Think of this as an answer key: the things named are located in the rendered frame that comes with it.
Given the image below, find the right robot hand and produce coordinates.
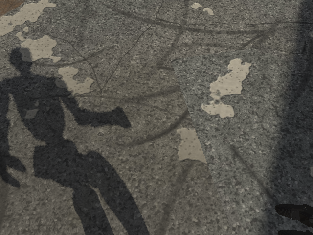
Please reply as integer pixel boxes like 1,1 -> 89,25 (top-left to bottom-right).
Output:
275,204 -> 313,235

